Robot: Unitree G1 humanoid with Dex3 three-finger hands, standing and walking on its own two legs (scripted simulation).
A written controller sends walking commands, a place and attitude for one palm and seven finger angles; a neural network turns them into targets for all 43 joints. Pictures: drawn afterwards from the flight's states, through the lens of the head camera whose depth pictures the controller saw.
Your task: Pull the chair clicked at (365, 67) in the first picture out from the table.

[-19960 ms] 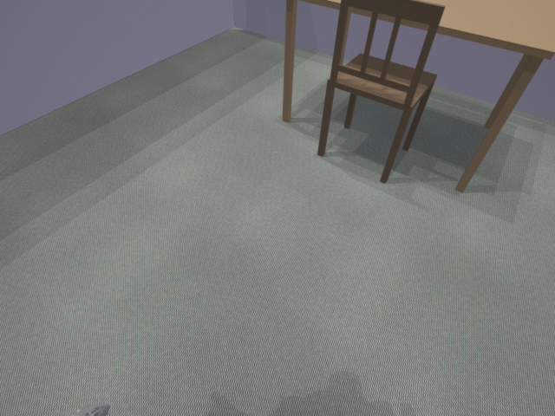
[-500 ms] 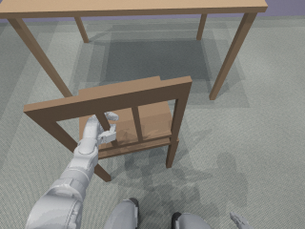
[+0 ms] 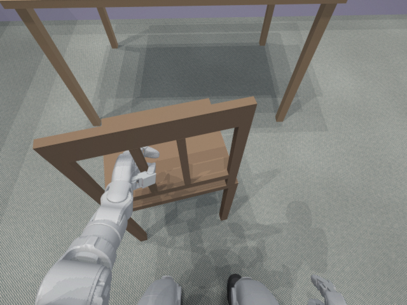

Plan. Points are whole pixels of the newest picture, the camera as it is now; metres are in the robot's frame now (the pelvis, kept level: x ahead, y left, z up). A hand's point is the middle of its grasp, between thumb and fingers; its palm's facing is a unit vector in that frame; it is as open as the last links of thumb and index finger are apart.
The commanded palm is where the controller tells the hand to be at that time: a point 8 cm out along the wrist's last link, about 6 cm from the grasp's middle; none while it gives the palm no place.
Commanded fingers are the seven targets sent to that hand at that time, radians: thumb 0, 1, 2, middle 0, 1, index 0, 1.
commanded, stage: step backward, pulling the chair out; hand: left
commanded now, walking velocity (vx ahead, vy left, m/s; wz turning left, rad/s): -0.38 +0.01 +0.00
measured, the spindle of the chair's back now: (145, 171) +0.41 +0.14 -0.09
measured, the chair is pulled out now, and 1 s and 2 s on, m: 0.46 0.60 0.60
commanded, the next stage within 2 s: stop walking, hand still on the chair in 0.26 s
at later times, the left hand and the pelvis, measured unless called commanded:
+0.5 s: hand (144, 219) +0.28 +0.12 -0.05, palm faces -0.03 -0.98 -0.18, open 5.1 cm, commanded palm +0.26 +0.17 -0.04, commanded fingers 0.00 0.90 0.90 -0.50 -1.45 -0.50 -1.45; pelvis -0.08 +0.01 +0.00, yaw -1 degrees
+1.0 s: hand (141, 238) +0.24 +0.13 -0.05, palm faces -0.04 -0.98 -0.18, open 5.1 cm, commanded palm +0.22 +0.18 -0.04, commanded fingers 0.00 0.90 0.90 -0.50 -1.45 -0.50 -1.45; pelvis -0.03 +0.01 +0.01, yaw -2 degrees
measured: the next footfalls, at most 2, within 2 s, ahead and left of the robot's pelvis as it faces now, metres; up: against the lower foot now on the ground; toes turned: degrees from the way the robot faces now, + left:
right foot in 0.26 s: +0.02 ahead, -0.13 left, +0.00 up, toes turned -3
